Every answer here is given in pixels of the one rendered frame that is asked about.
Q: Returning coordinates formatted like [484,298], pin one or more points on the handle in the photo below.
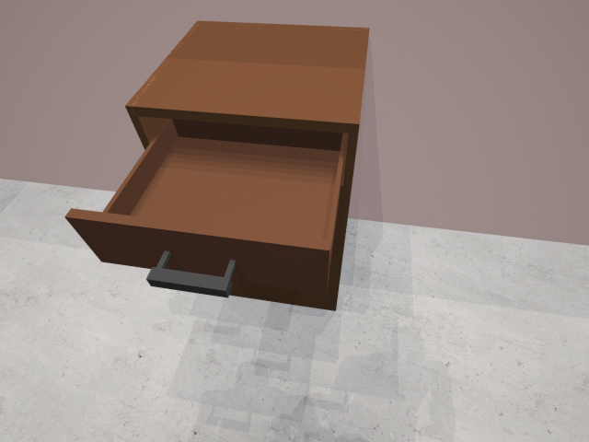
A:
[191,282]

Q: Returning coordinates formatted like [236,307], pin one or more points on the drawer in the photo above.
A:
[211,192]

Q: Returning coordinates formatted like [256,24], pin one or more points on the cabinet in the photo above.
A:
[274,75]

